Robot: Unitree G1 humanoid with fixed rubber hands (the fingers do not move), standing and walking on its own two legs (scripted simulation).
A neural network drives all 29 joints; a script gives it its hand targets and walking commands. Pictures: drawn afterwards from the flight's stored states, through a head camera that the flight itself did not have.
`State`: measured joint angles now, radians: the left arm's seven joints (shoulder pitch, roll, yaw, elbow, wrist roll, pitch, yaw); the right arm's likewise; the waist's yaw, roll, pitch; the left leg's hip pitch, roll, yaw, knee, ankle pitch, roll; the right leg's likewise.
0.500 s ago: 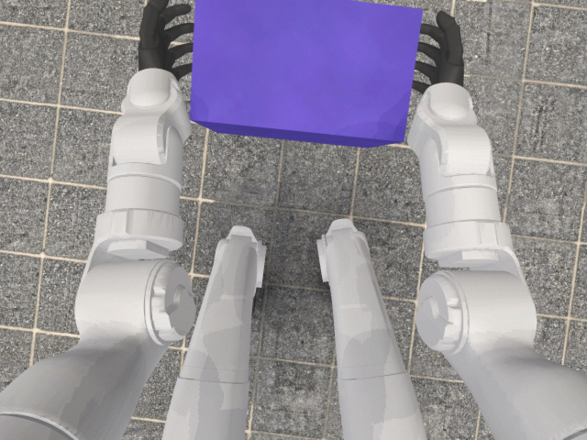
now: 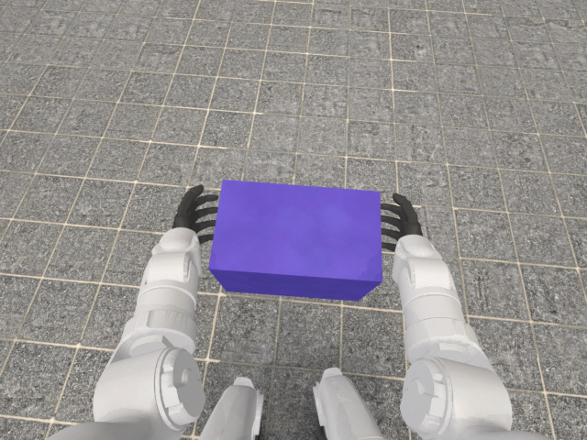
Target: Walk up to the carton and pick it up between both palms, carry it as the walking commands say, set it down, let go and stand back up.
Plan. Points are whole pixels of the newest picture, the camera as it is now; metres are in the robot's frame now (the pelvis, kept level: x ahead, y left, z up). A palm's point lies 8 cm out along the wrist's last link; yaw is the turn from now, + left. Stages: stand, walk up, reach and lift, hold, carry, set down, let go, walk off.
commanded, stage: reach and lift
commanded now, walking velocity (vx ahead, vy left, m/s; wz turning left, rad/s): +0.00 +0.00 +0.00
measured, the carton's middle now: (296, 245) +0.41 -0.02 -0.10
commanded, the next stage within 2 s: none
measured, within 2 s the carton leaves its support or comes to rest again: neither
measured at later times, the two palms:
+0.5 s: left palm (183, 237) +0.37 +0.13 +0.02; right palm (427, 247) +0.35 -0.19 +0.02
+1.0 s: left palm (148, 224) +0.36 +0.15 +0.10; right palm (443, 234) +0.33 -0.18 +0.09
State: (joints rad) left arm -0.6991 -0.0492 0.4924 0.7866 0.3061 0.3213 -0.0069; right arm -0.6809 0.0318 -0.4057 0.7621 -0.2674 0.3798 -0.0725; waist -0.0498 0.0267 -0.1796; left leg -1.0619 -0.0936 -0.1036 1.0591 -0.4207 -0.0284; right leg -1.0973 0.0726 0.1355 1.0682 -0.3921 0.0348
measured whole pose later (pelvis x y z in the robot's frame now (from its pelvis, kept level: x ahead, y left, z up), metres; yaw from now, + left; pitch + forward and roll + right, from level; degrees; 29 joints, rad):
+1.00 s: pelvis +0.03 -0.01 +0.09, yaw +1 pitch +4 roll +0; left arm -0.39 -0.09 0.34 0.54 0.28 0.50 -0.06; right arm -0.34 0.11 -0.29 0.46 -0.26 0.56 -0.08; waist -0.05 0.03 -0.07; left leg -0.31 -0.04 -0.16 0.48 -0.23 -0.02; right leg -0.32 0.05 0.12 0.47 -0.21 0.01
